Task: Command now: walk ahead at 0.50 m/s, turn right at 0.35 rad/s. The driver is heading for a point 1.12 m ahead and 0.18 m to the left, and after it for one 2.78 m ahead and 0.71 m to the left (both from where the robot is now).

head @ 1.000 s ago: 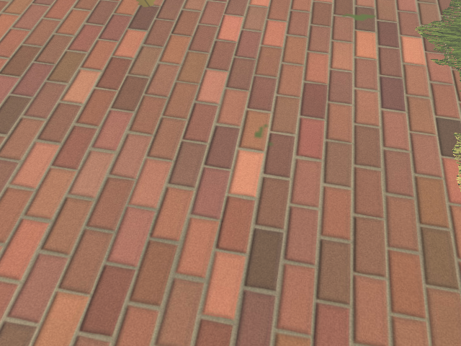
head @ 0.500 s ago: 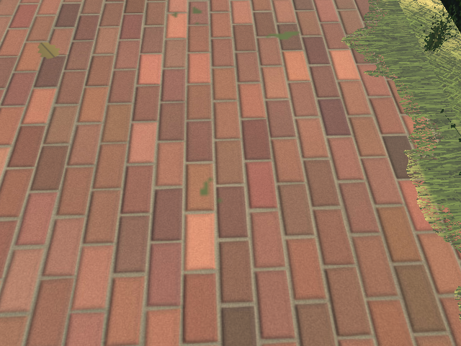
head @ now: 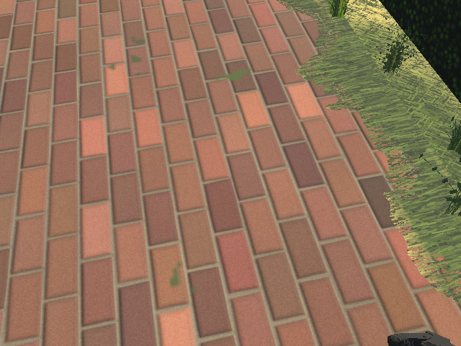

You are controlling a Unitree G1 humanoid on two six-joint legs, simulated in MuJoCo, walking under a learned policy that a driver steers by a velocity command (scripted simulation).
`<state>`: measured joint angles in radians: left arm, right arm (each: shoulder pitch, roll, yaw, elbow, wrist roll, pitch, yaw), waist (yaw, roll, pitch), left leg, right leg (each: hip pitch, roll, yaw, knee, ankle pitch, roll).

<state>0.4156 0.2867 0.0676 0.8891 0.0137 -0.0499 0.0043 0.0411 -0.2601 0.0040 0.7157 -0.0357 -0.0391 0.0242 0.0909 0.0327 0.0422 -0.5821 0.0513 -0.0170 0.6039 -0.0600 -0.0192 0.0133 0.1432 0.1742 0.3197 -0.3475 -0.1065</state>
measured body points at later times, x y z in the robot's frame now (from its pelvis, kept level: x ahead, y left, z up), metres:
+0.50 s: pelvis +0.26 +0.02 +0.01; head +0.28 +0.02 +0.45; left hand +0.46 +0.25 -0.08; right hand +0.23 -0.25 -0.13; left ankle +0.16 +0.12 -0.73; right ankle +0.38 -0.08 -0.72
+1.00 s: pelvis +0.48 +0.06 +0.00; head +0.52 +0.08 +0.45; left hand +0.35 +0.29 -0.13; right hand +0.77 -0.05 -0.10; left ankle +0.57 +0.21 -0.71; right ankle +0.39 -0.08 -0.73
